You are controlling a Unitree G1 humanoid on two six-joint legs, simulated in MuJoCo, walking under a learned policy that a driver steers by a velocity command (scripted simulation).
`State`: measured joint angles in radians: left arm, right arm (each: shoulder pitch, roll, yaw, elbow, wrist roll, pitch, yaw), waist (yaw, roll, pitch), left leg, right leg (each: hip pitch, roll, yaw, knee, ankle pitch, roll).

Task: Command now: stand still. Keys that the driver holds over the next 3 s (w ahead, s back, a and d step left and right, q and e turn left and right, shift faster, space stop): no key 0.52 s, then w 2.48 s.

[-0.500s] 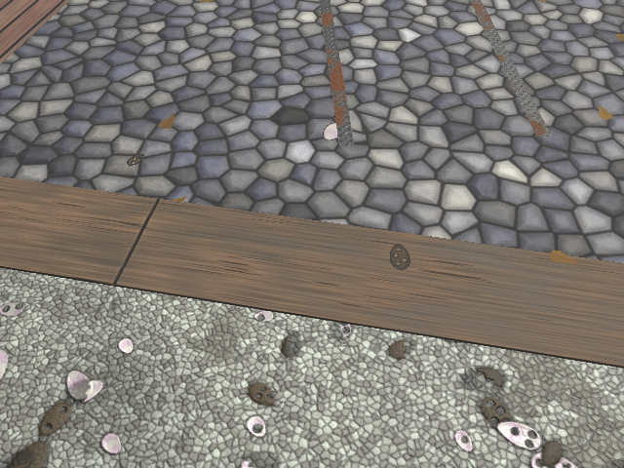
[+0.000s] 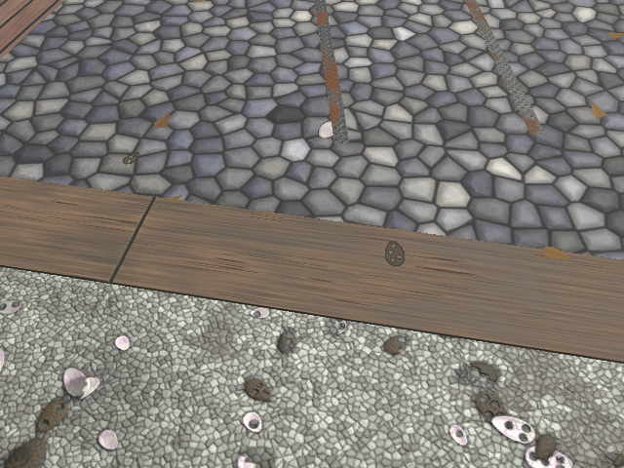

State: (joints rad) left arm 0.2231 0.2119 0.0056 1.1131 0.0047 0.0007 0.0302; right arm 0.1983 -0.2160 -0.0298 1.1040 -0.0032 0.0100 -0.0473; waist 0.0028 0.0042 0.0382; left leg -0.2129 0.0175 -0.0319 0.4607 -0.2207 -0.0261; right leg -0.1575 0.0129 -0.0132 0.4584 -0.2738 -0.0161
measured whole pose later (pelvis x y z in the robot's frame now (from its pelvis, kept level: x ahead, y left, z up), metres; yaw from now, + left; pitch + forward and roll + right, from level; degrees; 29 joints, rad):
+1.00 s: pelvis +0.12 +0.05 +0.01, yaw +0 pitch +1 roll +0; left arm 0.20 0.26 0.06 0.98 -0.03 -0.09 -0.01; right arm 0.46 -0.17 -0.02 1.12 0.00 -0.10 0.01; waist -0.05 -0.03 -0.03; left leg -0.04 -0.03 0.05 0.29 -0.27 0.05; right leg -0.59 -0.08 -0.01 1.07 -0.19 -0.06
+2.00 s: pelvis +0.71 +0.09 +0.00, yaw +0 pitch +1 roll +1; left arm 0.30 0.22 0.04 0.97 0.08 -0.11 -0.04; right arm 0.28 -0.20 -0.04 0.96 -0.06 -0.11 0.00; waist -0.02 -0.03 0.01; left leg -0.23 -0.05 0.07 0.36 -0.15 0.08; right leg -0.44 -0.06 0.04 1.13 -0.33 -0.10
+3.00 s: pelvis +1.30 +0.09 -0.07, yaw +0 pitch +2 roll -4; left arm 0.63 0.10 0.01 1.11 -0.01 -0.08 0.00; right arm 0.02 -0.17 -0.01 0.84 0.04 -0.06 0.05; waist 0.16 0.05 0.01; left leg -0.52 0.10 -0.04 0.42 0.22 0.04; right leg 0.02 0.05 -0.05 0.69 -0.72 0.00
